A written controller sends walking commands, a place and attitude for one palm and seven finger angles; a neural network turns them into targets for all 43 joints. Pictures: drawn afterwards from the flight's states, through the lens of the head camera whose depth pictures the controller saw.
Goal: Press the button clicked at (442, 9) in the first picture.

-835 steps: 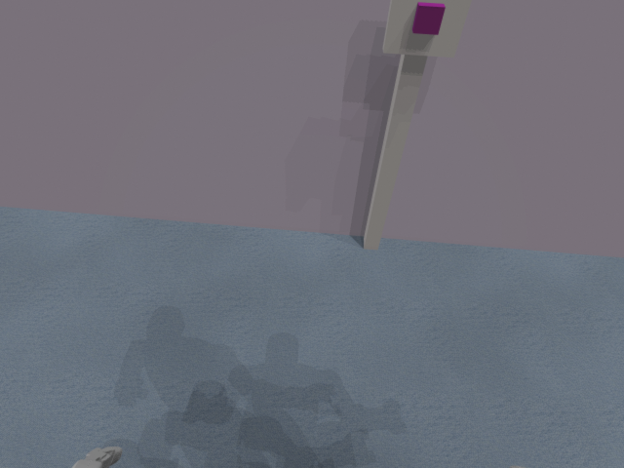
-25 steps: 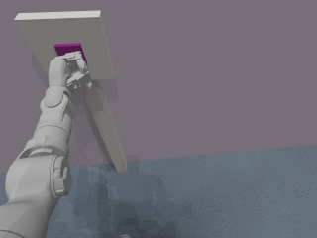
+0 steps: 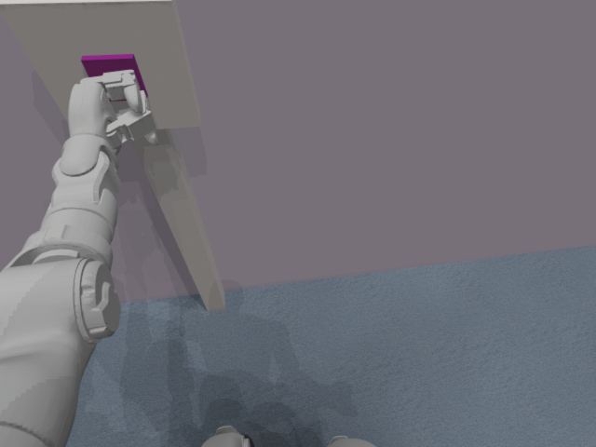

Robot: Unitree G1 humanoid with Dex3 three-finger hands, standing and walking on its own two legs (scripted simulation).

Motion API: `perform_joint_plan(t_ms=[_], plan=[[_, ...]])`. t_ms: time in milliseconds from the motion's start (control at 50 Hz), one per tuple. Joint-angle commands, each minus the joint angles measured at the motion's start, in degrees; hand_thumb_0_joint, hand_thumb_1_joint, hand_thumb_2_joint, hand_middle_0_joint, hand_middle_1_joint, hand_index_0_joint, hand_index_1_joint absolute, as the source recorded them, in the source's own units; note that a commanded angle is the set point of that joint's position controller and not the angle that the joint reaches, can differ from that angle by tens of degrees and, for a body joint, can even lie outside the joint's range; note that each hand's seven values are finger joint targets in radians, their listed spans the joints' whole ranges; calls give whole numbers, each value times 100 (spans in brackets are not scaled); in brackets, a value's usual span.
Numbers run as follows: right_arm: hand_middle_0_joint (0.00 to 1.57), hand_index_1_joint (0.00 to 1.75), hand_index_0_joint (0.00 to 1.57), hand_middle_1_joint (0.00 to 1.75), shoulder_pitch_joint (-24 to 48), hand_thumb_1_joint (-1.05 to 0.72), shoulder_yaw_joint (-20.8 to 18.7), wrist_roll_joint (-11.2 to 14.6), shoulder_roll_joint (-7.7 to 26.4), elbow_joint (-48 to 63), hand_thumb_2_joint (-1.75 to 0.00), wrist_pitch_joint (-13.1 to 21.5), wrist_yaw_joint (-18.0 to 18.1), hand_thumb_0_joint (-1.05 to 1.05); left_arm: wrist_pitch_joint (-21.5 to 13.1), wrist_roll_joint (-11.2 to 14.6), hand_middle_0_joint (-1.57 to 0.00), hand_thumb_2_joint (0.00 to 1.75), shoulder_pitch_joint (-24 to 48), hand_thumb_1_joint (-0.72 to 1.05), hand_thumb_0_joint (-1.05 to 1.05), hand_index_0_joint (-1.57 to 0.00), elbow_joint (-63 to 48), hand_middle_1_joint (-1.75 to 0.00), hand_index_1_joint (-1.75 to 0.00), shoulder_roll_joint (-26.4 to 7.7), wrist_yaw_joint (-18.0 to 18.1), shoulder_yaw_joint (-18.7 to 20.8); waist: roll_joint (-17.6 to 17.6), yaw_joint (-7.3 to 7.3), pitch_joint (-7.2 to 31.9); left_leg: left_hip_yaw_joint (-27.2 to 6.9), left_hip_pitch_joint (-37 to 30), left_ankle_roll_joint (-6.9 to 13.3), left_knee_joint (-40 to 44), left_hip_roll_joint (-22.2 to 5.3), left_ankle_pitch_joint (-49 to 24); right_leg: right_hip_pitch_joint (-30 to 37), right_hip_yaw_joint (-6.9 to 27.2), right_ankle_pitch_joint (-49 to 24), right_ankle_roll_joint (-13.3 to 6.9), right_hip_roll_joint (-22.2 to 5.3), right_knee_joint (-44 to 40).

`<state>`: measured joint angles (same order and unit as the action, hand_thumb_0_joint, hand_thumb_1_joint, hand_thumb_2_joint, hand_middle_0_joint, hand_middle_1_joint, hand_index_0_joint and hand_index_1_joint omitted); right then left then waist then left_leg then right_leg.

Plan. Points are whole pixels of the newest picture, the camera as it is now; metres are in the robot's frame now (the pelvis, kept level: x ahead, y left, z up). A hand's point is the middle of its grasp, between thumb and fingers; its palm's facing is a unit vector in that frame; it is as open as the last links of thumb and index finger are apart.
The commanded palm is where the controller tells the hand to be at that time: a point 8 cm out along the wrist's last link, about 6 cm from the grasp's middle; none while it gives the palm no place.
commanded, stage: pull the fist back off the button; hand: left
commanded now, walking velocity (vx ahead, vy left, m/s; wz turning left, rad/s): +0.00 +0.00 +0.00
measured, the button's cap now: (117, 74) +0.57 +0.19 +0.18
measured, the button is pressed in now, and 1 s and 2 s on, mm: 12 0 0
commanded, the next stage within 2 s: draw the hand back to the body in 1.02 s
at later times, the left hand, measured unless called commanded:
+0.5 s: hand (146, 127) +0.50 +0.16 +0.15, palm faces +0.06 -1.00 +0.01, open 2.7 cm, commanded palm +0.46 +0.20 +0.15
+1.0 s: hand (143, 174) +0.42 +0.15 +0.14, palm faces +0.06 -1.00 +0.00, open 3.1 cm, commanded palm +0.39 +0.20 +0.15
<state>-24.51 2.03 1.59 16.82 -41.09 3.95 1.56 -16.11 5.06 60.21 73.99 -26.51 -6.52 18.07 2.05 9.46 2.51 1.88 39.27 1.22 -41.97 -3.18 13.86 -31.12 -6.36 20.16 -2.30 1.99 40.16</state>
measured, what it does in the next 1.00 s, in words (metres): stands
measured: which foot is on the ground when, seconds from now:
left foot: down 0.00-1.00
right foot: down 0.00-1.00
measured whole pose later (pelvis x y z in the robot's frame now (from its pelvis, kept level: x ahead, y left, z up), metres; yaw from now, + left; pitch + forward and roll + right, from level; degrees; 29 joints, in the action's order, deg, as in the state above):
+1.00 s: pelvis +0.04 -0.01 +0.01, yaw +0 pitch +3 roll +0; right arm -13.6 1.1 3.3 15.2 -34.7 2.1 1.5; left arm -3.7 11.0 22.2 25.3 -11.8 -3.8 9.4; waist 2.6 0.1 3.4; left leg 2.8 23.8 0.6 -36.2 -1.5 15.8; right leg -16.4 -4.8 22.3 -2.4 1.0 35.1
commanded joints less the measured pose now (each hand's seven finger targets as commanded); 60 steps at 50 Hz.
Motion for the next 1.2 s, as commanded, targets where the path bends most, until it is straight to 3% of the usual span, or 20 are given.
perform_joint_plan(t_ms=[0,120,200,220,300,340,440,480,540,560,700,820,840,900,980,1020,1040,1060,1080,1180], plan=[[20,30,20,30,-611,-90,-333,-25,994,392,-90,198,102,0,-258,131,-130,90,3548,90,0,-130,-1345,-150,-150,-1560,291,201,124,320,1773,-436,-1702,162,527,159,827,-389,680,163,282,48,-949],[20,30,20,30,-640,-90,-366,-90,970,413,-90,257,40,0,-287,88,-130,90,3533,90,0,-130,-1471,-150,-150,-1231,389,92,265,287,1843,-550,-1969,118,547,155,900,-656,556,219,227,76,-832],[20,30,20,30,-616,-90,-395,-119,962,460,-90,259,0,0,-322,48,-130,90,3261,90,0,-130,-1552,-150,-150,-1279,427,232,170,146,1993,-556,-2029,119,515,165,702,-525,533,99,204,83,-774],[20,30,20,30,-589,-90,-402,-120,938,495,-90,259,-13,0,-322,54,-130,90,3163,90,0,-130,-1657,-150,-150,-1072,410,96,246,141,2084,-541,-2156,117,509,163,638,-546,521,63,198,87,-771],[20,30,20,30,-473,-90,-406,-89,891,589,-90,225,-36,0,-310,96,-130,90,2690,90,0,-130,-1804,-150,-150,-898,373,78,250,-7,1934,-486,-2188,110,499,158,475,-473,501,-69,171,105,-761],[20,30,20,30,-432,-90,-420,-71,895,640,-90,203,-16,0,-264,137,-130,90,2411,90,0,-130,-1855,-150,-150,-1045,358,244,-46,-99,1921,-443,-2057,134,512,163,442,-252,524,-115,186,107,-794],[20,30,20,30,-197,-90,-438,-7,779,833,-90,171,-24,0,-262,228,-130,90,1902,90,0,-130,-2715,-150,-150,-638,315,44,247,-291,2153,-383,-2535,116,529,175,-120,-10,469,-592,149,128,-759],[20,30,20,30,-128,-90,-443,9,771,876,-90,153,-23,0,-219,287,-130,90,1465,90,0,-130,-2946,-150,-150,-579,328,71,78,-381,2171,-388,-2620,119,530,173,-369,156,440,-824,124,147,-745],[20,30,20,30,85,-90,-441,65,717,984,-90,137,-48,0,-72,353,-130,90,978,90,0,-130,-3436,-150,-150,-168,295,-217,153,-452,2001,-322,-2736,113,567,189,-549,217,424,-1091,124,148,-771],[20,30,20,30,120,-90,-452,73,716,993,-90,127,-37,0,-23,376,-130,90,798,90,0,-130,-3532,-150,-150,-263,304,-115,-34,-492,1943,-317,-2688,123,582,193,-573,331,426,-1159,128,145,-801],[20,30,20,30,552,-90,-422,124,623,1191,-90,83,-4,0,271,502,-130,90,-314,90,0,-130,-4799,-150,-150,-125,291,-143,6,-716,1991,-200,-2920,152,616,263,-1201,924,490,-2054,139,74,-831],[20,30,20,30,962,-90,-398,165,533,1323,-90,104,12,0,592,639,-130,90,-1030,90,0,-130,-5852,-150,-150,597,239,-702,34,-741,1842,-187,-3237,154,656,290,-1502,1003,447,-2430,160,36,-880],[20,30,20,30,981,-90,-403,158,536,1309,-90,105,20,0,659,665,-130,90,-1134,90,0,-130,-5924,-150,-150,537,249,-629,-194,-753,1795,-201,-3213,158,666,290,-1532,1066,432,-2504,173,36,-892],[20,30,20,30,1155,-90,-377,156,527,1373,-90,72,40,0,843,680,-130,90,-1642,90,0,-130,-6277,-150,-150,435,273,-513,-304,-868,1805,-160,-3140,170,713,334,-1594,1329,482,-2782,201,-24,-917],[20,30,20,30,1300,-90,-309,152,510,1317,-90,-26,142,0,1009,634,-130,90,-1080,90,0,-130,-6401,-150,-150,392,347,-634,-382,-681,1422,-189,-3080,177,768,352,-1255,1196,520,-2424,224,-38,-1081],[20,30,20,30,1384,-90,-287,152,459,1323,-90,-25,167,0,1003,626,-130,90,-1028,90,0,-130,-6499,-150,-150,625,329,-836,-17,-700,1640,-200,-3275,152,777,376,-1349,1234,522,-2472,185,-64,-1059],[20,30,20,30,1377,-90,-289,148,445,1302,-90,-13,172,0,987,651,-130,90,-1004,90,0,-130,-6468,-150,-150,641,326,-827,-41,-704,1654,-215,-3320,149,752,380,-1380,1229,523,-2511,184,-62,-1070],[20,30,20,30,1379,-90,-291,133,457,1283,-90,-6,176,0,986,669,-130,90,-1149,90,0,-130,-6370,-150,-150,539,312,-703,-74,-749,1710,-217,-3309,142,761,382,-1393,1286,526,-2559,187,-70,-1071],[20,30,20,30,1348,-90,-279,122,486,1270,-90,-25,177,0,981,685,-130,90,-1316,90,0,-130,-6218,-150,-150,414,299,-588,-386,-768,1672,-222,-3190,159,770,381,-1388,1400,537,-2622,216,-73,-1087],[20,30,20,30,1547,-90,-251,151,461,1480,-90,-81,136,0,1089,763,-130,90,-2272,90,0,-130,-6324,-150,-150,200,90,-292,-333,-1048,1703,-125,-2970,155,889,423,-1442,1873,593,-3135,284,-172,-1058]])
